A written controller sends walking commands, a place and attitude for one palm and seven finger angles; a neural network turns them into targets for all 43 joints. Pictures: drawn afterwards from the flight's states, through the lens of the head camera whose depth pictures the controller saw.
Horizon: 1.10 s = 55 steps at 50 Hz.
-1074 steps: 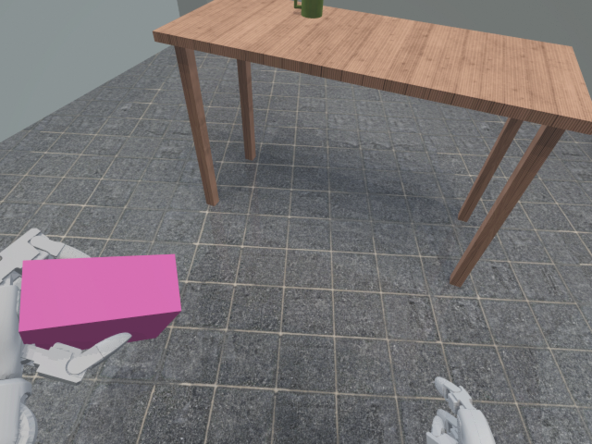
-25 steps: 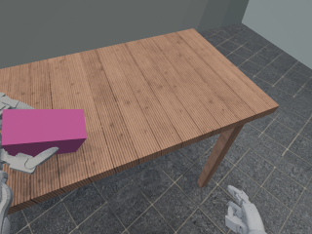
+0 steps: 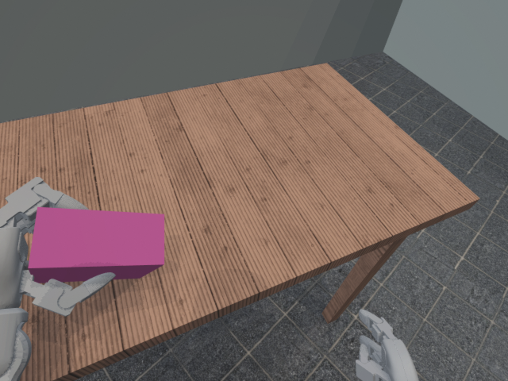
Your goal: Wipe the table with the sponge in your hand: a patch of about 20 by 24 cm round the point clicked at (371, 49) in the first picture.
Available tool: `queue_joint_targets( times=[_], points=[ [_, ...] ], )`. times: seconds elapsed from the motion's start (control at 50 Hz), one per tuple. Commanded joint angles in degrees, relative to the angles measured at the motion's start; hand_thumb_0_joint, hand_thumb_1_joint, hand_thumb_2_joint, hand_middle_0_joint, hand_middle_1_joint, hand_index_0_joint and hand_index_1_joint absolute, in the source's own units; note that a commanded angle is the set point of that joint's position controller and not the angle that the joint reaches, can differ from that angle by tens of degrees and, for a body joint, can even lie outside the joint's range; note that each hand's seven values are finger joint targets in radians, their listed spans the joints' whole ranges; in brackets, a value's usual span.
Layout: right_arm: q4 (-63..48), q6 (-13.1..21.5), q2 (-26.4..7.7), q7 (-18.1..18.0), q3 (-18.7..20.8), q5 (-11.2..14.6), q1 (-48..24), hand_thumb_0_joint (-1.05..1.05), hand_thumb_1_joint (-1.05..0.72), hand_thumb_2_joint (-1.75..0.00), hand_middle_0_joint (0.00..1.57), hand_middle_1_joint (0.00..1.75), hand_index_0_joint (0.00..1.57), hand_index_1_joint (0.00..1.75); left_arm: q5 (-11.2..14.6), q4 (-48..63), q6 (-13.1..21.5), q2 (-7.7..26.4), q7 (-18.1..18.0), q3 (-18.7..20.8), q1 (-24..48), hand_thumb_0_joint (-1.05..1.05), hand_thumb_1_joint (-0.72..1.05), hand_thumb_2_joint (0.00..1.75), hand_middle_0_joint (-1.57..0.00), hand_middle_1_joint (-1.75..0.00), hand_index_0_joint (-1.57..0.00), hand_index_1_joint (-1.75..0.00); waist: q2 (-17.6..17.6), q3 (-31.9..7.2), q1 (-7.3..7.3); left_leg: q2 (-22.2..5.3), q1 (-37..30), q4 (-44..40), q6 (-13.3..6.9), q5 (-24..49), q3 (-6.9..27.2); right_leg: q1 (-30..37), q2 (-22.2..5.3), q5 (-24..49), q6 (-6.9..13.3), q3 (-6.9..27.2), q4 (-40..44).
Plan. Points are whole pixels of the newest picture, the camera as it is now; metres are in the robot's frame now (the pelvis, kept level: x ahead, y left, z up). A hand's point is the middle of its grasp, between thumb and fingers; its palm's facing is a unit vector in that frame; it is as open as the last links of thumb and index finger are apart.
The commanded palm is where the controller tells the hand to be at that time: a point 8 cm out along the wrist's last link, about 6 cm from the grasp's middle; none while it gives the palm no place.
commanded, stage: come to a stop and stand still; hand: left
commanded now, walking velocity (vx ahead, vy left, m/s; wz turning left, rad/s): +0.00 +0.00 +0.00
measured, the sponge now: (117, 249) +0.24 +0.20 +0.13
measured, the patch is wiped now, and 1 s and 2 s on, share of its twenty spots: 0.00 0.00 0.00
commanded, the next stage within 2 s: look again from close up in 0.92 s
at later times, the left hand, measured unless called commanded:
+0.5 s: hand (84, 251) +0.22 +0.22 +0.15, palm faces +0.38 -0.85 -0.36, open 10.1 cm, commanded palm +0.16 +0.25 +0.18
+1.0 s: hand (83, 263) +0.20 +0.22 +0.16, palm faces +0.38 -0.85 -0.37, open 10.1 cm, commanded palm +0.14 +0.25 +0.18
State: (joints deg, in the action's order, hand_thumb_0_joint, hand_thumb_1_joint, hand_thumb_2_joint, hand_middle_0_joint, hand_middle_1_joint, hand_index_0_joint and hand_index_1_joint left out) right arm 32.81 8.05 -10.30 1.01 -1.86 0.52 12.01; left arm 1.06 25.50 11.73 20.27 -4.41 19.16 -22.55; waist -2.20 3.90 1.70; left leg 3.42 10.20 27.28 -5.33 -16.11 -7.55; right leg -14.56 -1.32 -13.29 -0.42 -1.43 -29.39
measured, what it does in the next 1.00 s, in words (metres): stands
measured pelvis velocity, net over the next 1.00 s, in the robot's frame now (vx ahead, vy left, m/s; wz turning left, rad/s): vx -0.01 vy -0.03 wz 0.01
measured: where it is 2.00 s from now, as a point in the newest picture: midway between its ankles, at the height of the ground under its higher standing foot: outside the picture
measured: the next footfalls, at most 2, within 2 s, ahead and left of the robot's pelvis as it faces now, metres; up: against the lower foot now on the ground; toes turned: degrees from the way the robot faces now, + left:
none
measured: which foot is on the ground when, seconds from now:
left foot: down 0.00-1.00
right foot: down 0.00-1.00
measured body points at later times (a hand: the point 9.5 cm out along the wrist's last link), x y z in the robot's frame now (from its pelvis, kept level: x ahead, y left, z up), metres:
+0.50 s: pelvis +0.00 -0.03 +0.01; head +0.02 -0.01 +0.45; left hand +0.19 +0.27 +0.17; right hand +0.19 -0.25 -0.06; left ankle -0.01 +0.05 -0.74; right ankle +0.03 -0.13 -0.74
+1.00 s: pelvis -0.01 -0.03 +0.01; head +0.00 -0.02 +0.46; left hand +0.18 +0.26 +0.18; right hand +0.16 -0.26 -0.07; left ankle -0.01 +0.05 -0.74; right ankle +0.03 -0.13 -0.74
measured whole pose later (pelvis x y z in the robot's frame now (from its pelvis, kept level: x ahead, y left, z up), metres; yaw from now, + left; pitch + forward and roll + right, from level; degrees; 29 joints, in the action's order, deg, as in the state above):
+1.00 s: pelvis -0.01 -0.03 +0.01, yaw +0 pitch -1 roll -1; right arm 33.1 6.4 -12.0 -1.8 -1.2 0.8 12.9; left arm 2.1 24.9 9.4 20.0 -6.4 18.2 -24.4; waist -0.5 2.9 1.2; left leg 0.4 10.4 24.5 -3.1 -13.1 -5.9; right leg -12.0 1.8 -8.0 2.0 -3.3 -21.2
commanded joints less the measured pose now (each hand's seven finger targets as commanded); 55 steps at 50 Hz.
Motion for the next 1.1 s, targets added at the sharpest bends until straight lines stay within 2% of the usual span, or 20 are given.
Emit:
queue_joint_targets(
  times=[0.0, 0.02, 0.1, 0.14, 0.22, 0.26, 0.32, 0.4, 0.42, 0.5, 0.52, 0.6, 0.62, 0.7, 0.72, 0.9, 0.92, 1.0, 1.02, 1.08],
  points=[
    [-9.5, 2.4, -7.9, -0.8, 3.2, 0.2, -5.7, 0.0, -0.9, -0.9, 0.2, 0.3, 0.2, 0.3, 0.3, 16.7, 3.8, 13.9, -1.7, 10.0, 7.4, 0.0, 0.1, 1.3, -1.2, -1.6, -1.2, -1.6, 10.3, -10.7, -0.2, -12.3, -7.5, -5.8, 8.0, 33.7, 10.0, 0.5, 0.4, 3.1, 1.5, -0.6, -0.6],
    [-9.7, 2.0, -7.4, -0.7, 2.9, -0.2, -4.9, 0.0, -0.9, -0.9, 0.2, 0.3, 0.2, 0.3, 0.9, 15.5, 3.9, 11.0, -1.4, 7.8, 6.6, 0.0, 0.1, 1.3, -1.2, -1.6, -1.2, -1.6, 9.4, -10.1, -0.45, -12.4, -6.7, -5.6, 7.9, 34.0, 10.5, 1.1, 0.2, 2.4, 1.6, -1.0, 0.2],
    [-10.1, 2.1, -7.5, -0.6, 3.1, 0.2, -5.8, 0.0, -0.9, -0.9, 0.2, 0.3, 0.2, 0.3, 0.7, 18.4, 3.8, 12.4, -1.7, 9.2, 5.8, 0.0, 0.1, 1.3, -1.2, -1.6, -1.2, -1.6, 10.4, -12.0, -0.46, -11.3, -7.5, -3.5, 8.6, 36.5, 9.0, 4.6, 0.1, 10.1, 2.4, -0.1, 2.3],
    [-10.3, 1.7, -7.8, -0.6, 3.6, 0.1, -4.4, 0.0, -0.9, -0.9, 0.2, 0.3, 0.2, 0.3, 1.3, 18.1, 3.7, 10.7, -1.4, 7.4, 4.0, 0.0, 0.1, 1.3, -1.2, -1.6, -1.2, -1.6, 9.9, -12.7, -0.7, -11.3, -6.8, -2.9, 8.4, 36.4, 9.0, 6.4, -0.4, 12.9, 2.6, 0.3, 2.8],
    [-10.0, 0.6, -7.9, -1.0, 3.1, 0.1, -4.5, 0.0, -0.9, -0.9, 0.2, 0.3, 0.2, 0.3, 2.0, 13.3, 2.6, 8.4, -1.7, 6.6, -0.4, 0.0, 0.1, 1.3, -1.2, -1.6, -1.2, -1.6, 4.9, -13.3, -0.78, -9.8, -3.4, -2.3, 7.7, 28.5, 8.5, 9.5, -1.9, 21.6, 3.0, 2.7, 4.8],
    [-10.1, 0.3, -8.2, -1.5, 3.7, 0.4, -4.5, 0.0, -0.9, -0.9, 0.2, 0.3, 0.2, 0.3, 2.2, 13.7, 2.2, 9.6, -1.8, 7.4, 0.3, 0.0, 0.1, 1.3, -1.2, -1.6, -1.2, -1.6, 5.0, -13.3, -1.01, -9.6, -3.1, -2.5, 7.5, 26.1, 8.7, 9.8, -2.8, 24.0, 3.2, 4.6, 4.8],
    [-9.8, -0.4, -7.9, -2.2, 3.0, 0.2, -5.3, 0.0, -0.9, -0.9, 0.2, 0.3, 0.2, 0.3, 2.4, 11.4, 1.8, 8.4, -2.2, 6.2, 0.3, 0.0, 0.1, 1.3, -1.2, -1.6, -1.2, -1.6, 4.6, -12.4, -0.93, -9.4, -2.5, -3.8, 6.5, 21.3, 8.6, 8.5, -2.9, 21.2, 2.9, 4.7, 6.0],
    [-10.3, -0.2, -7.8, -3.0, 3.1, 0.7, -7.0, 0.0, -0.9, -0.9, 0.2, 0.3, 0.2, 0.3, 2.1, 15.3, 1.5, 11.5, -3.0, 7.7, 4.2, 0.0, 0.1, 1.3, -1.2, -1.6, -1.2, -1.6, 5.4, -11.8, -0.87, -9.0, -2.1, -5.0, 5.9, 16.7, 9.2, 8.4, -3.3, 18.6, 2.8, 6.3, 6.7],
    [-10.2, -0.3, -7.9, -3.0, 2.9, 0.2, -6.4, 0.0, -0.9, -0.9, 0.2, 0.3, 0.2, 0.3, 2.3, 14.3, 1.8, 9.5, -2.8, 5.8, 3.6, 0.0, 0.1, 1.3, -1.2, -1.6, -1.2, -1.6, 5.1, -11.6, -0.74, -9.1, -1.6, -5.3, 5.3, 15.1, 9.2, 8.5, -3.3, 16.9, 2.8, 5.7, 7.3],
    [-10.3, 0.4, -8.0, -3.3, 3.2, 0.6, -7.0, 0.0, -0.9, -0.9, 0.2, 0.3, 0.2, 0.3, 2.0, 14.9, 1.6, 12.2, -3.4, 8.0, 3.3, 0.0, 0.1, 1.3, -1.2, -1.6, -1.2, -1.6, 6.4, -9.2, -0.46, -9.0, 0.2, -6.8, 4.7, 8.6, 9.3, 7.2, -3.4, 11.0, 2.6, 7.1, 9.2],
    [-10.0, 0.2, -7.8, -3.3, 2.9, 0.2, -6.2, 0.0, -0.9, -0.9, 0.2, 0.3, 0.2, 0.3, 2.3, 13.7, 1.8, 9.6, -3.2, 5.9, 2.6, 0.0, 0.1, 1.3, -1.2, -1.6, -1.2, -1.6, 5.6, -9.5, -0.54, -8.9, 0.9, -6.9, 4.3, 7.5, 9.5, 7.9, -3.5, 9.6, 2.6, 6.7, 9.8],
    [-9.8, 0.6, -8.3, -3.4, 3.4, 0.7, -6.5, 0.0, -0.9, -0.9, 0.2, 0.3, 0.2, 0.3, 2.0, 13.1, 1.8, 12.0, -3.5, 8.4, 1.0, 0.0, 0.1, 1.3, -1.2, -1.6, -1.2, -1.6, 5.9, -9.0, -0.51, -8.8, 0.8, -7.1, 4.2, 5.3, 9.5, 6.6, -3.6, 7.1, 2.7, 7.8, 11.2],
    [-9.6, 0.4, -8.2, -3.3, 3.1, 0.3, -5.6, 0.0, -0.9, -0.9, 0.2, 0.3, 0.2, 0.3, 2.3, 11.3, 2.0, 9.5, -3.2, 6.5, 0.3, 0.0, 0.1, 1.3, -1.2, -1.6, -1.2, -1.6, 4.7, -9.5, -0.61, -8.8, 1.3, -7.3, 3.9, 4.8, 9.6, 7.2, -3.5, 5.9, 2.6, 7.3, 11.5],
    [-9.6, 0.6, -8.5, -3.4, 3.4, 0.7, -6.2, 0.0, -0.9, -0.9, 0.2, 0.3, 0.2, 0.3, 2.0, 10.8, 1.7, 10.9, -3.2, 7.3, 0.7, 0.0, 0.1, 1.3, -1.2, -1.6, -1.2, -1.6, 4.5, -7.9, -0.64, -9.0, 0.9, -7.9, 3.9, 3.3, 9.9, 4.8, -3.5, 3.0, 2.4, 8.1, 12.9],
    [-9.5, 0.5, -8.4, -3.4, 3.1, 0.4, -5.6, 0.0, -0.9, -0.9, 0.2, 0.3, 0.2, 0.3, 2.1, 9.5, 1.8, 8.9, -2.9, 5.5, 0.9, 0.0, 0.1, 1.3, -1.2, -1.6, -1.2, -1.6, 3.3, -7.7, -0.71, -9.1, 1.4, -8.2, 3.6, 1.8, 9.7, 4.7, -3.3, 1.2, 2.2, 7.5, 13.3],
    [-9.1, 1.8, -8.5, -3.5, 3.3, 0.7, -6.4, 0.0, -0.9, -0.9, 0.2, 0.3, 0.2, 0.3, 1.3, 13.8, 1.9, 11.8, -3.5, 7.0, 4.3, 0.0, 0.1, 1.3, -1.2, -1.6, -1.2, -1.6, 6.2, -8.2, -0.51, -9.2, 0.6, -8.7, 3.6, 2.6, 10.3, 5.4, -3.1, 2.8, 2.4, 7.8, 12.4],
    [-9.0, 1.6, -8.4, -3.4, 3.0, 0.2, -5.5, 0.0, -0.9, -0.9, 0.2, 0.3, 0.2, 0.3, 1.5, 12.8, 2.1, 9.4, -3.3, 5.1, 4.0, 0.0, 0.1, 1.3, -1.2, -1.6, -1.2, -1.6, 5.1, -8.4, -0.53, -9.3, 1.4, -9.2, 3.5, 2.3, 10.6, 6.4, -2.8, 2.7, 2.3, 6.9, 12.0],
    [-9.0, 1.8, -8.5, -3.3, 3.5, 0.7, -6.0, 0.0, -0.9, -0.9, 0.2, 0.3, 0.2, 0.3, 1.4, 13.5, 1.9, 11.5, -3.5, 7.4, 2.5, 0.0, 0.1, 1.3, -1.2, -1.6, -1.2, -1.6, 6.7, -8.8, -0.45, -9.6, 0.6, -9.1, 4.0, 4.5, 10.7, 6.7, -2.6, 6.1, 2.6, 7.0, 10.5],
    [-9.0, 1.5, -8.4, -3.2, 3.1, 0.2, -5.3, 0.0, -0.9, -0.9, 0.2, 0.3, 0.2, 0.3, 1.6, 12.3, 2.0, 9.4, -3.3, 5.7, 2.0, 0.0, 0.1, 1.3, -1.2, -1.6, -1.2, -1.6, 5.4, -9.1, -0.42, -9.7, 1.5, -9.5, 3.9, 4.6, 10.8, 7.6, -2.4, 6.1, 2.4, 6.1, 10.4],
    [-9.4, 1.5, -8.5, -3.2, 3.7, 0.5, -5.0, 0.0, -0.9, -0.9, 0.2, 0.3, 0.2, 0.3, 1.7, 13.2, 1.9, 10.1, -3.1, 6.4, 1.9, 0.0, 0.1, 1.3, -1.2, -1.6, -1.2, -1.6, 5.2, -9.3, -0.49, -10.1, 1.0, -8.8, 4.2, 7.6, 11.0, 8.3, -2.7, 9.8, 2.6, 6.3, 9.5]
  ],
)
